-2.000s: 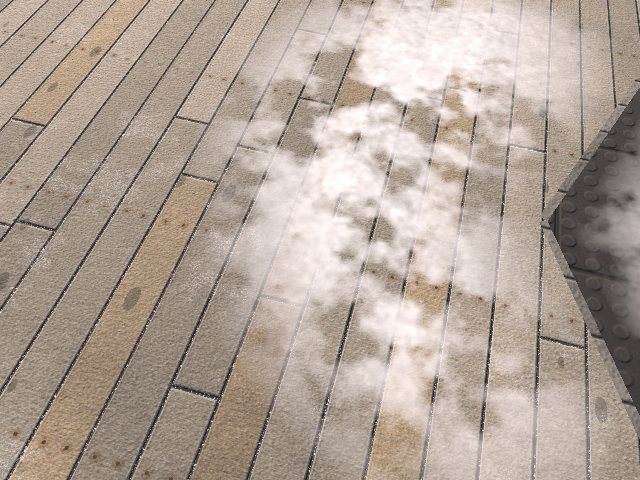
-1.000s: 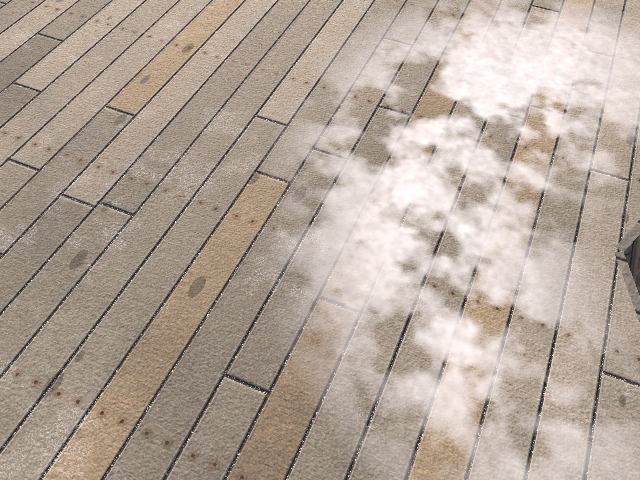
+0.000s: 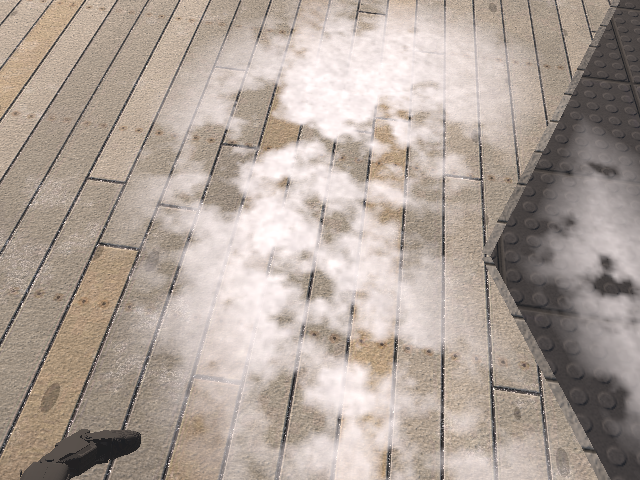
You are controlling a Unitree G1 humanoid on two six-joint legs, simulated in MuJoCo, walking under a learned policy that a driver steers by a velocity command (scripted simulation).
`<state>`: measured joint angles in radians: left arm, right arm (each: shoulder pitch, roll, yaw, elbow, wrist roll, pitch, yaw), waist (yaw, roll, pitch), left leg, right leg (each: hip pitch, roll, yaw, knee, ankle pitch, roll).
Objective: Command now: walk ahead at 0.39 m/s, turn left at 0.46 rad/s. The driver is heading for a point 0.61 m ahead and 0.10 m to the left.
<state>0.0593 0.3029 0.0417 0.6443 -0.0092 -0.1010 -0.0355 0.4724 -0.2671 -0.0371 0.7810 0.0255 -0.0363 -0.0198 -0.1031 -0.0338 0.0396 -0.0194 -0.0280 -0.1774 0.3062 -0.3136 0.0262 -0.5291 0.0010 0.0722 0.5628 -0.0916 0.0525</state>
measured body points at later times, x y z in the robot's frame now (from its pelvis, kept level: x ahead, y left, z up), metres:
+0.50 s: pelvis +0.15 -0.01 -0.01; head +0.19 +0.02 +0.44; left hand +0.18 +0.31 -0.12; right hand +0.41 -0.21 -0.08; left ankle +0.18 +0.12 -0.73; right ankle +0.17 -0.14 -0.74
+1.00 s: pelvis +0.20 +0.00 -0.01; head +0.21 +0.00 +0.44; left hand +0.18 +0.29 -0.12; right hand +0.47 -0.14 -0.10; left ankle +0.18 +0.12 -0.74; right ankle +0.26 -0.12 -0.75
